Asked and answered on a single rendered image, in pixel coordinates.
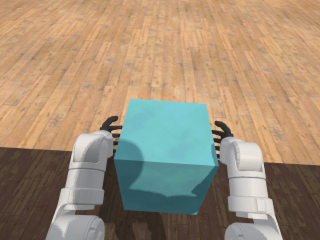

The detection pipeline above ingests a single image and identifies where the right robot upper arm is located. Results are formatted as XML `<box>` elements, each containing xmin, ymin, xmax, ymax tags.
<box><xmin>224</xmin><ymin>222</ymin><xmax>282</xmax><ymax>240</ymax></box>

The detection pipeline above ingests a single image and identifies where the carton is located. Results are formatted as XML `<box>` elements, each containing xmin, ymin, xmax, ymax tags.
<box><xmin>114</xmin><ymin>98</ymin><xmax>219</xmax><ymax>215</ymax></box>

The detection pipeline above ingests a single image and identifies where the left robot forearm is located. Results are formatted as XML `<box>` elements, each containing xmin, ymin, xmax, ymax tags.
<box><xmin>45</xmin><ymin>130</ymin><xmax>114</xmax><ymax>240</ymax></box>

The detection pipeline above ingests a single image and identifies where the right robot hand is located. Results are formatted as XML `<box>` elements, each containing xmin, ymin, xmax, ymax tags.
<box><xmin>211</xmin><ymin>120</ymin><xmax>234</xmax><ymax>159</ymax></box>

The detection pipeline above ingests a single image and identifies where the left robot hand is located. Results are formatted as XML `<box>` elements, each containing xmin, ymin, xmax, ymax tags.
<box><xmin>99</xmin><ymin>116</ymin><xmax>123</xmax><ymax>154</ymax></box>

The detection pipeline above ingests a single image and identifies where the right robot forearm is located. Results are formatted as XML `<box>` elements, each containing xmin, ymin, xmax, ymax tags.
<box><xmin>219</xmin><ymin>136</ymin><xmax>283</xmax><ymax>240</ymax></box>

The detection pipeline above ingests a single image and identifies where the left robot upper arm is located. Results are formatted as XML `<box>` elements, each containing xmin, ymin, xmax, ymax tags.
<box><xmin>47</xmin><ymin>214</ymin><xmax>105</xmax><ymax>240</ymax></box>

